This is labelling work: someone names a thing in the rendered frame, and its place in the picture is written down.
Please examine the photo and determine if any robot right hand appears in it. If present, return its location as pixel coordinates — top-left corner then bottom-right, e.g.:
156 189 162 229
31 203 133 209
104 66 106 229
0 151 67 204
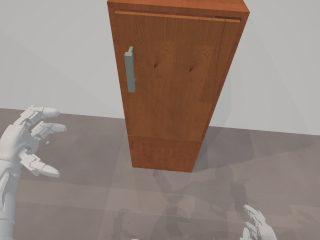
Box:
239 204 277 240

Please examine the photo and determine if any left robot forearm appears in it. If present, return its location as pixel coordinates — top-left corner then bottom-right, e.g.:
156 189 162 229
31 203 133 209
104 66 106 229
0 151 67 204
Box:
0 159 22 240

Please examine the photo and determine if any handle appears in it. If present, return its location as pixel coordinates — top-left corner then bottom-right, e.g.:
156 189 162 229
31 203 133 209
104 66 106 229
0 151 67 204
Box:
124 46 136 93

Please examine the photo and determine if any robot left hand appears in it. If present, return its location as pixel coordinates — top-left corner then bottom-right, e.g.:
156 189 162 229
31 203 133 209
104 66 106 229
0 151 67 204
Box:
0 105 67 178

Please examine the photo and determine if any cupboard door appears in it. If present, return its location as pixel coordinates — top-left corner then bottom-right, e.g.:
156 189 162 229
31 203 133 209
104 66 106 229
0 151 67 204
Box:
114 11 241 142

